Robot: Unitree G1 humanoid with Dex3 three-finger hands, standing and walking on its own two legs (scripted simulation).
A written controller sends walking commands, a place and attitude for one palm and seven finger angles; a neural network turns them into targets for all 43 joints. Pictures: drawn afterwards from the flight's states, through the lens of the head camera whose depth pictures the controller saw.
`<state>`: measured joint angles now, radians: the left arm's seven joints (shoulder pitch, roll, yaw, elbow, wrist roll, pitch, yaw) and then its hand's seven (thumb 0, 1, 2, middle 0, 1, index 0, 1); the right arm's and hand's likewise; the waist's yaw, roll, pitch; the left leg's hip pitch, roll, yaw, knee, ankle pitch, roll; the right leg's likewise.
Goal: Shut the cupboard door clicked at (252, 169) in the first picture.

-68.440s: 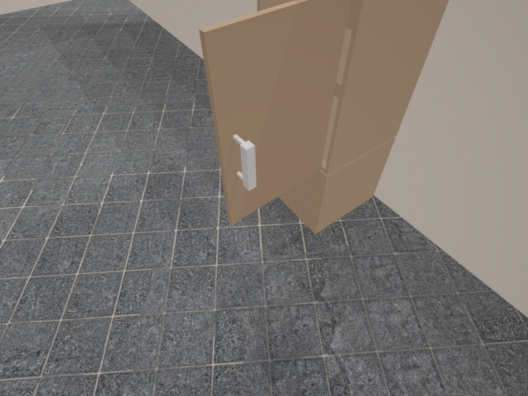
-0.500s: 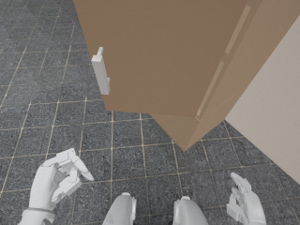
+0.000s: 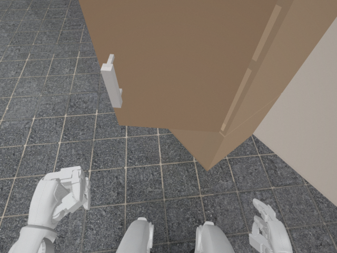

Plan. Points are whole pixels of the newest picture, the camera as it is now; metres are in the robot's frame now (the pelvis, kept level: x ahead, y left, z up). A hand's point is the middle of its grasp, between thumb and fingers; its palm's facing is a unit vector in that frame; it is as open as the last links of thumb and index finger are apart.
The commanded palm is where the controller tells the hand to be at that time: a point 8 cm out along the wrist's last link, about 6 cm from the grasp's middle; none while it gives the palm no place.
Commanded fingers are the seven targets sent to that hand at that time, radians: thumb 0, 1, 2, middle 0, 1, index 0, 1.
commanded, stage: raise the hand and make a fist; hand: left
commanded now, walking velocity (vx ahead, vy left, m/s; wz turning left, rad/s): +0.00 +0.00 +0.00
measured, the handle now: (114, 82) +0.54 +0.20 +0.05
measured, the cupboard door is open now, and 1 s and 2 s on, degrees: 48 48 48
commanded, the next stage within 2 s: bring the fist close to the handle in 0.32 s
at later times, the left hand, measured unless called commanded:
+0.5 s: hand (89, 196) +0.23 +0.18 +0.05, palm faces -0.02 -1.00 -0.05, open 3.1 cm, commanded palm +0.22 +0.23 +0.05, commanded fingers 0.00 0.90 0.90 -1.30 -1.50 -1.30 -1.50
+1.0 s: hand (108, 146) +0.34 +0.16 +0.05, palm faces -0.03 -1.00 -0.03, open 3.1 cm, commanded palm +0.32 +0.22 +0.05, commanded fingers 0.00 0.90 0.90 -1.30 -1.50 -1.30 -1.50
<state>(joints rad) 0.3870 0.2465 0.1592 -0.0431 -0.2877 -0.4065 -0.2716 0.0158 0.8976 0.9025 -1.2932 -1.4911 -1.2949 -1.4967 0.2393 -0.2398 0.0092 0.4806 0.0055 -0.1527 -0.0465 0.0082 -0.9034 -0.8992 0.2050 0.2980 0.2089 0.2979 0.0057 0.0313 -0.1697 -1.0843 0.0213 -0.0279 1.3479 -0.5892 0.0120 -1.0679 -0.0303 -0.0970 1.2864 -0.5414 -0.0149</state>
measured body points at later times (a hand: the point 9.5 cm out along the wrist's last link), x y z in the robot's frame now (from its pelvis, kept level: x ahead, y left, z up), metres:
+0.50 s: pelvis +0.00 -0.01 +0.00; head +0.08 +0.00 +0.44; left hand +0.22 +0.23 +0.06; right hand +0.19 -0.24 -0.08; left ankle +0.03 +0.11 -0.61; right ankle +0.04 -0.12 -0.61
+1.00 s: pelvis +0.00 +0.00 +0.01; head +0.09 +0.00 +0.45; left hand +0.33 +0.22 +0.06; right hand +0.14 -0.26 -0.09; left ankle +0.03 +0.11 -0.61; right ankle +0.04 -0.12 -0.61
